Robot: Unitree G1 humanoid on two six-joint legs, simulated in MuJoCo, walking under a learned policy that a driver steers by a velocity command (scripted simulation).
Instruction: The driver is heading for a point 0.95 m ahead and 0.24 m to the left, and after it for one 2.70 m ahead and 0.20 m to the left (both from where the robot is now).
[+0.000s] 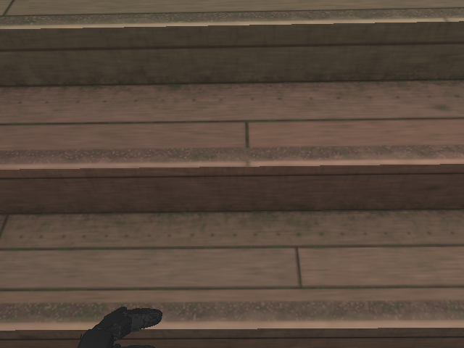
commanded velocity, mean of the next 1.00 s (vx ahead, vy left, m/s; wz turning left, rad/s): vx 0.91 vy -0.10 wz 0.73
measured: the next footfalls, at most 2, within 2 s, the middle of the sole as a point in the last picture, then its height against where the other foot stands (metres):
right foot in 0.12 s outside the picture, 0.17 m higher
left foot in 0.56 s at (206, 262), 0.17 m higher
